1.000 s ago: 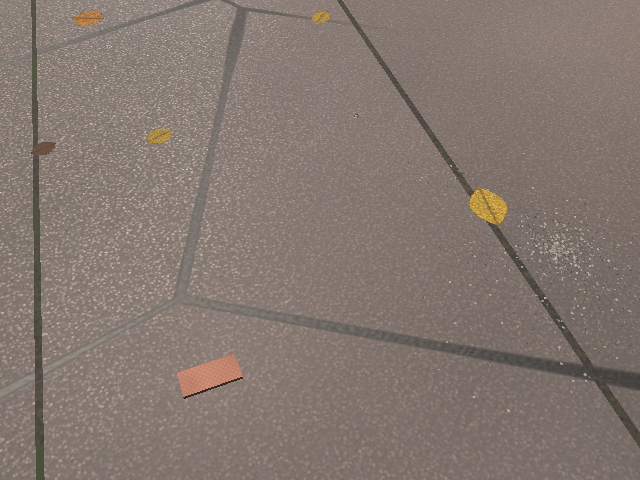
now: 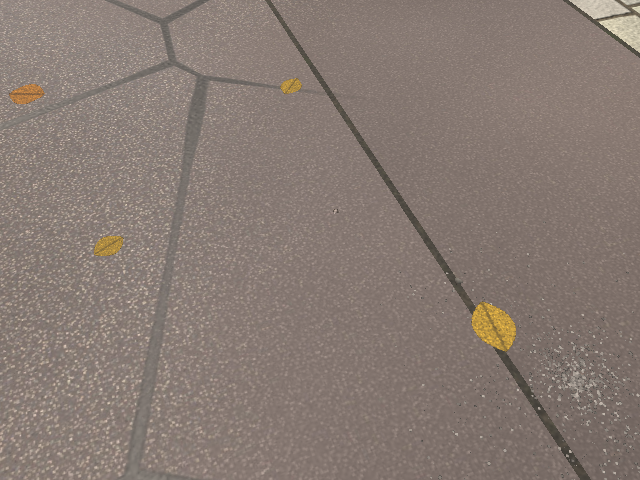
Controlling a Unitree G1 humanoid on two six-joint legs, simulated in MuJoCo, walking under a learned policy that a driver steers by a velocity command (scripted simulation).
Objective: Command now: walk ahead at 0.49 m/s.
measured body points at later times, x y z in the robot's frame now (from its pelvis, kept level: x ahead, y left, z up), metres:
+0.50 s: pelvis +0.27 -0.08 +0.00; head +0.29 -0.10 +0.45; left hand +0.33 +0.18 -0.12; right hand +0.36 -0.35 -0.14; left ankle +0.28 +0.08 -0.65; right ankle +0.29 -0.16 -0.74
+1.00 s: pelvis +0.54 +0.00 -0.02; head +0.58 +0.02 +0.43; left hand +0.55 +0.28 -0.14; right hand +0.74 -0.22 -0.13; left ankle +0.58 +0.08 -0.74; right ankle +0.46 -0.17 -0.64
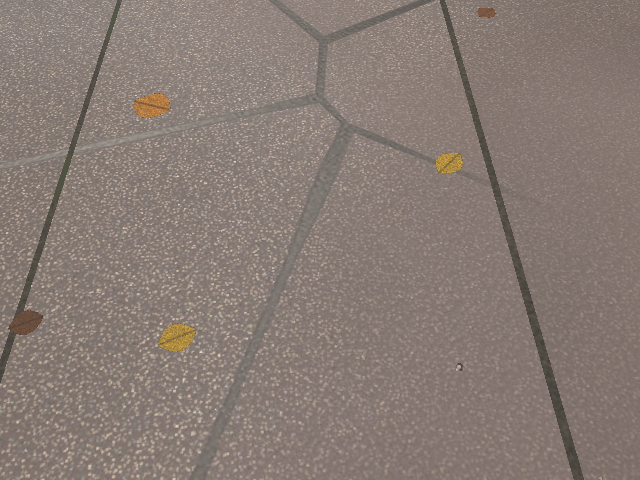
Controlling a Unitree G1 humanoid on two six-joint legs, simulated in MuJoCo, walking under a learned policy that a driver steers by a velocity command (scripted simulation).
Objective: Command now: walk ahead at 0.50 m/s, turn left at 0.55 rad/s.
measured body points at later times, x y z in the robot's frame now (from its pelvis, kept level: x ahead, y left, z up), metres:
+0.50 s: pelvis +0.28 -0.03 +0.01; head +0.30 -0.03 +0.46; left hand +0.35 +0.26 -0.09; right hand +0.44 -0.28 -0.11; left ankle +0.17 +0.07 -0.64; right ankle +0.36 -0.12 -0.73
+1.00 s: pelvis +0.50 +0.10 +0.01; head +0.52 +0.12 +0.46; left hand +0.49 +0.39 -0.12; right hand +0.72 -0.11 -0.08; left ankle +0.51 +0.19 -0.73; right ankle +0.49 -0.07 -0.64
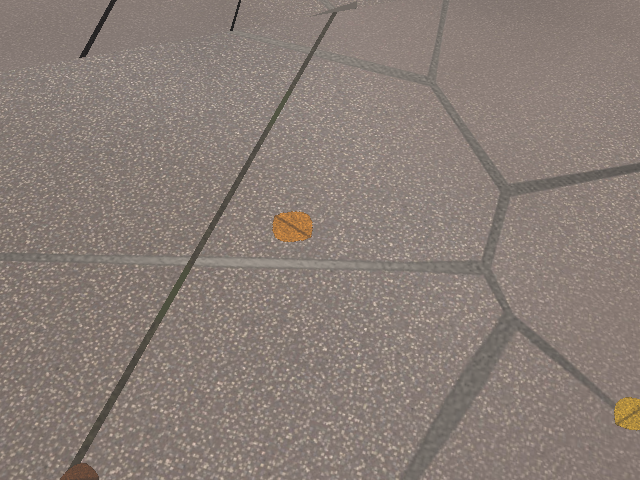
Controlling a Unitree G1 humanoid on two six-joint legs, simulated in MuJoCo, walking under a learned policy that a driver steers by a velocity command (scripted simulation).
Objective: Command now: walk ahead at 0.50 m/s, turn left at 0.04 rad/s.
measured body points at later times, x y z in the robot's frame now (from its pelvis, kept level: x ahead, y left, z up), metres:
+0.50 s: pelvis +0.22 -0.05 -0.01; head +0.27 -0.07 +0.43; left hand +0.43 +0.19 -0.11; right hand +0.29 -0.35 -0.14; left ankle +0.16 +0.10 -0.65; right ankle +0.32 -0.14 -0.74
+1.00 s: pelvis +0.30 -0.02 +0.00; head +0.33 -0.01 +0.45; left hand +0.55 +0.19 -0.11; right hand +0.31 -0.33 -0.08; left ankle +0.36 +0.08 -0.74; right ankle +0.23 -0.14 -0.66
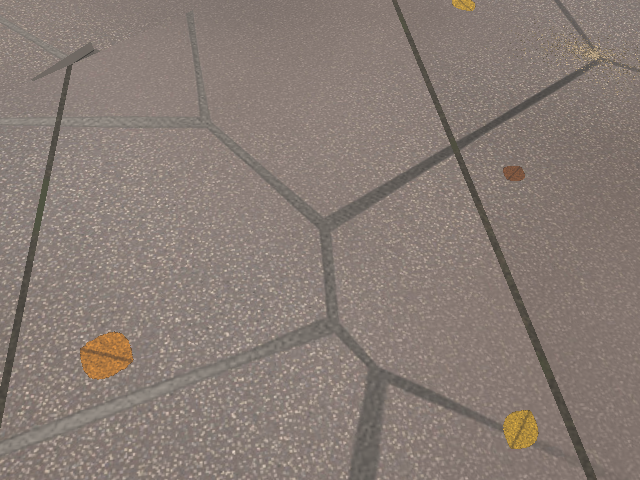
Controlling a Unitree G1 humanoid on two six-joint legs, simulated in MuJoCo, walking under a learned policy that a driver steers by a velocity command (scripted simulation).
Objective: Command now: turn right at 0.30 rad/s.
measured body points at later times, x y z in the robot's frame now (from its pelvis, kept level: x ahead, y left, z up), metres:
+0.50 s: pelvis +0.00 -0.04 +0.00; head +0.01 -0.04 +0.44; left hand +0.16 +0.19 -0.11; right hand +0.08 -0.31 -0.13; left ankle +0.02 +0.12 -0.74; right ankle -0.02 -0.14 -0.74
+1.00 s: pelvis +0.01 -0.03 +0.00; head +0.01 -0.03 +0.45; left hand +0.10 +0.22 -0.14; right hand +0.05 -0.30 -0.15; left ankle +0.02 +0.12 -0.74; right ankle -0.02 -0.14 -0.74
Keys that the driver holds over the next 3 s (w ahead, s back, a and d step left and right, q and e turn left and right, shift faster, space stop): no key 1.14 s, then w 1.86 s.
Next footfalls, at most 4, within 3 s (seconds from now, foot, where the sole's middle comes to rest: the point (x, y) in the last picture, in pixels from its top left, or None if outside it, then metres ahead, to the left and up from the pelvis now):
0.18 right None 0.02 -0.14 -0.78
1.86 right None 0.45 -0.13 -0.78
2.40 left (264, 351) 0.77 0.10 -0.78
2.96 right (361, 250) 1.08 -0.14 -0.78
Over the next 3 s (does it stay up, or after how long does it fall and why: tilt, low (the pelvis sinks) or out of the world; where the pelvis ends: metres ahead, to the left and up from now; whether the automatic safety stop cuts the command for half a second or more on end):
stays up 0.93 -0.04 -0.02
